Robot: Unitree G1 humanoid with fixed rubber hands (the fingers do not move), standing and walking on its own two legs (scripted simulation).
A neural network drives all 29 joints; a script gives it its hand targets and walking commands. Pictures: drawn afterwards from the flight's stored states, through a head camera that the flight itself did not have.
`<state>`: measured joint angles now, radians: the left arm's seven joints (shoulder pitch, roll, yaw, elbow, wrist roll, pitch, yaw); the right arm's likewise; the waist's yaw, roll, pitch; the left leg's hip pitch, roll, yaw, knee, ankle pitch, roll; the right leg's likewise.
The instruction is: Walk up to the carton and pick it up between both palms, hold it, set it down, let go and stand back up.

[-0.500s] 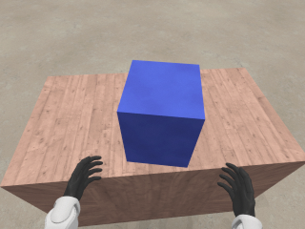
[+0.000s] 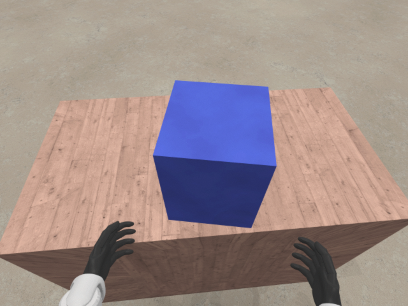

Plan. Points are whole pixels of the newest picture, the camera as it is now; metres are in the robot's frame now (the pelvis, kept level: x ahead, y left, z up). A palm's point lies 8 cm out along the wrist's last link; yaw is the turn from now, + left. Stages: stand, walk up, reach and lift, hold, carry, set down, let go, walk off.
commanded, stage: set down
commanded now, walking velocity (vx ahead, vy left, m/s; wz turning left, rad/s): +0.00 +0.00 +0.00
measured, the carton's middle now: (214, 157) +0.42 +0.02 +0.03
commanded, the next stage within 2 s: let go in 0.76 s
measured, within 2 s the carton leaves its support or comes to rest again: neither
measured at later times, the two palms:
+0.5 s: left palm (102, 276) +0.18 +0.22 -0.03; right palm (324, 299) +0.17 -0.20 -0.06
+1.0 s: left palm (102, 274) +0.18 +0.22 -0.03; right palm (323, 295) +0.18 -0.21 -0.09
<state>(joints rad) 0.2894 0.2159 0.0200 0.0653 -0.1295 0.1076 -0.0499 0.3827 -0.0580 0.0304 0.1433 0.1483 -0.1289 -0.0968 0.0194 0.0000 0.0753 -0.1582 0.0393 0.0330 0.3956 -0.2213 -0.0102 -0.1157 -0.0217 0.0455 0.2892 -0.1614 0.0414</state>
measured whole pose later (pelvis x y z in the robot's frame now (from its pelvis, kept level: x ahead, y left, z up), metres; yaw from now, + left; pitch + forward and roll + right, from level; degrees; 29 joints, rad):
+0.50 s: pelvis +0.00 +0.00 +0.00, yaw +0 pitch -1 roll -1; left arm 0.29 0.22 -0.02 0.18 -0.11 0.11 -0.02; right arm 0.29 -0.12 0.01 0.41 0.09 -0.16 -0.03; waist 0.02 0.02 0.06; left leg -0.15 0.04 0.03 0.39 -0.22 -0.01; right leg -0.11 -0.02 0.05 0.29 -0.17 0.04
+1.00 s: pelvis +0.00 +0.00 +0.00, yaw +0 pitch -1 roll -1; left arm 0.26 0.21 -0.02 0.26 -0.08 0.10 -0.05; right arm 0.15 -0.17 -0.02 0.68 0.01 -0.18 0.01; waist 0.02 0.07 0.04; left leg -0.15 0.04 0.03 0.38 -0.22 -0.01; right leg -0.11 -0.02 0.05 0.29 -0.17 0.04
